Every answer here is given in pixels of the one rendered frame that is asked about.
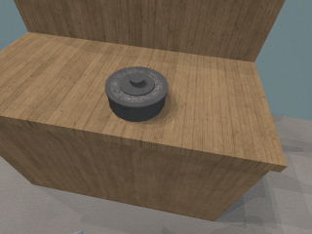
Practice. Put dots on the pot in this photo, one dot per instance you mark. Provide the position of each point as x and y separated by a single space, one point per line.
137 114

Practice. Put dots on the knob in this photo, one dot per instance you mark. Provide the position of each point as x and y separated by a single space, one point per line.
136 79

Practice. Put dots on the lid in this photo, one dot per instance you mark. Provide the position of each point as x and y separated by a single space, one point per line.
119 89

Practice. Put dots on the table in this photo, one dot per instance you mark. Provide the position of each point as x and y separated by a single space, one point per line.
213 139

